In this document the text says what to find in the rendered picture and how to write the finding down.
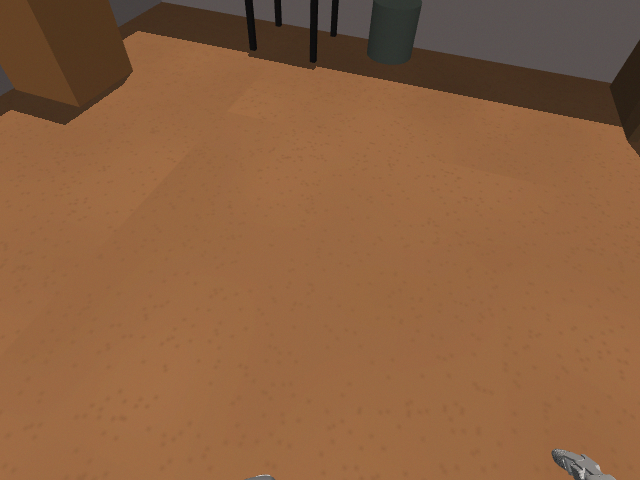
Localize right robot hand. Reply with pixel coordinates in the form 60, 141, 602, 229
552, 449, 616, 480

